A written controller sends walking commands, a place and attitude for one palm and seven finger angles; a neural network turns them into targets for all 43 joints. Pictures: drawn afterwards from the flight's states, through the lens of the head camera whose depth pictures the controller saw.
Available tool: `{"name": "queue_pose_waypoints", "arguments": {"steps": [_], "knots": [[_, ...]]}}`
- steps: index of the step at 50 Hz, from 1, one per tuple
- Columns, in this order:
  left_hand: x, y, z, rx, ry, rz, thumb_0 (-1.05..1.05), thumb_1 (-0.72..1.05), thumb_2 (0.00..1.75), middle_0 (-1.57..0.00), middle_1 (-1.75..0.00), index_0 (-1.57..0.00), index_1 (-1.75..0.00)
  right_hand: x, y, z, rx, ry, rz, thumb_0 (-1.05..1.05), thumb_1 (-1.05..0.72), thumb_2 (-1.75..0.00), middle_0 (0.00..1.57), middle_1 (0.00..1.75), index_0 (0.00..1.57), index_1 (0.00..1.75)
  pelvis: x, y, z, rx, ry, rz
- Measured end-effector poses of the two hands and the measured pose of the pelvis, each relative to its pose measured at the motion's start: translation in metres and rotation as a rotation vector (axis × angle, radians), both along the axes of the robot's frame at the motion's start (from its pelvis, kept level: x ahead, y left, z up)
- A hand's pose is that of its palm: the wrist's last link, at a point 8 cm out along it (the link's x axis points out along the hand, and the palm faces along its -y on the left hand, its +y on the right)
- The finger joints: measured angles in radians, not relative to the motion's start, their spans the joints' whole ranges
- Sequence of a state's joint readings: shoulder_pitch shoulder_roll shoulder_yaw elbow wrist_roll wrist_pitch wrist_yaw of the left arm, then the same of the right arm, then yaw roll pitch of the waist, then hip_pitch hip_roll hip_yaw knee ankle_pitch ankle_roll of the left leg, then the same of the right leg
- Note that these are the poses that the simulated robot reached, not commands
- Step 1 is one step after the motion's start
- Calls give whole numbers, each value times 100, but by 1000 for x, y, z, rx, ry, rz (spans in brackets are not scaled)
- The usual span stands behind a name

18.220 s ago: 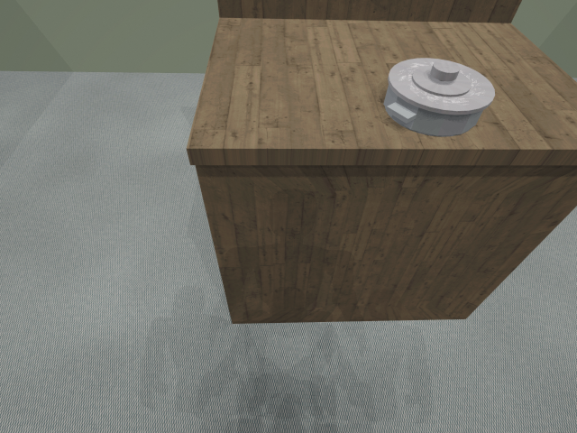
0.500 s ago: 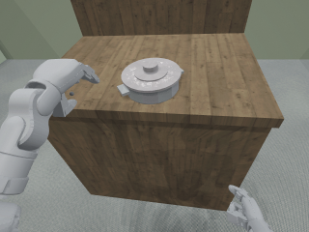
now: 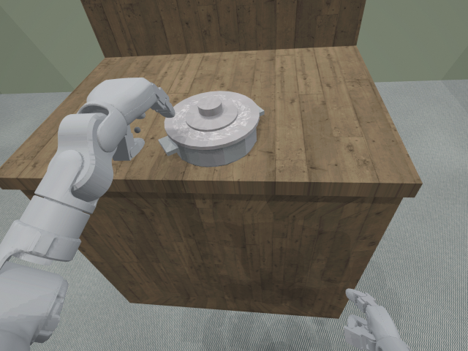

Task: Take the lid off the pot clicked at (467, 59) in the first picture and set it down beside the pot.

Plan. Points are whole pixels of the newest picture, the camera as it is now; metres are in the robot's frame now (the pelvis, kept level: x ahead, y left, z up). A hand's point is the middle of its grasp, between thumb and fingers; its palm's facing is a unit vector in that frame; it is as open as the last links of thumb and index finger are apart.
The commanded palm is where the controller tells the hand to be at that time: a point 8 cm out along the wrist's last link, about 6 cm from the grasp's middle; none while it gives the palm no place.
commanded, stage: move the open hand above the knob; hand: left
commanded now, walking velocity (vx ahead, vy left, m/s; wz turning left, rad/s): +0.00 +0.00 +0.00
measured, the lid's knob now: (209, 106) +0.54 +0.10 +0.16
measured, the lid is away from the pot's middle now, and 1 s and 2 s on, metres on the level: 0.00 0.00 0.00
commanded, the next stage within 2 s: lower the open fingers around the knob in 1.78 s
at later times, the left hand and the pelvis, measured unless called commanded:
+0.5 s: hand (176, 102) +0.45 +0.13 +0.23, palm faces -0.14 -0.04 -0.99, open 9.7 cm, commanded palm +0.42 +0.14 +0.29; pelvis +0.03 -0.01 +0.00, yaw +0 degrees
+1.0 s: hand (202, 80) +0.50 +0.10 +0.24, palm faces -0.23 -0.04 -0.97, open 9.7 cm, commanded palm +0.49 +0.11 +0.29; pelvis +0.04 -0.02 +0.00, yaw -1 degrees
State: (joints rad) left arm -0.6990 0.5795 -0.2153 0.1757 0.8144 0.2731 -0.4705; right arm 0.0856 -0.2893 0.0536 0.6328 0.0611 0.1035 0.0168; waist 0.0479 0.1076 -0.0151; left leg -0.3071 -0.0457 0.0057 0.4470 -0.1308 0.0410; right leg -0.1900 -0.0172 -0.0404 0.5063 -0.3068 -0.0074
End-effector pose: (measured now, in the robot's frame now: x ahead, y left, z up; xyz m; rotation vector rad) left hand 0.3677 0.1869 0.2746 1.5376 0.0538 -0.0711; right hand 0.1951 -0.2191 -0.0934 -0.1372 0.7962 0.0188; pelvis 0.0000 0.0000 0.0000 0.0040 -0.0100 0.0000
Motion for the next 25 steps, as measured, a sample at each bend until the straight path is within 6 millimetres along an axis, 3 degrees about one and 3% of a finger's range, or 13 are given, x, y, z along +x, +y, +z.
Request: {"name": "queue_pose_waypoints", "arguments": {"steps": [25], "knots": [[71, -50, 8, -6, 57, 31, 0, -37, 174, -92, -8, -91, -8, 16, -18, -10, 14, 64, -34, 1, -91, -90, 20, 30, 20, 30, 28, -14, 0, 17, 46, 3]]}}
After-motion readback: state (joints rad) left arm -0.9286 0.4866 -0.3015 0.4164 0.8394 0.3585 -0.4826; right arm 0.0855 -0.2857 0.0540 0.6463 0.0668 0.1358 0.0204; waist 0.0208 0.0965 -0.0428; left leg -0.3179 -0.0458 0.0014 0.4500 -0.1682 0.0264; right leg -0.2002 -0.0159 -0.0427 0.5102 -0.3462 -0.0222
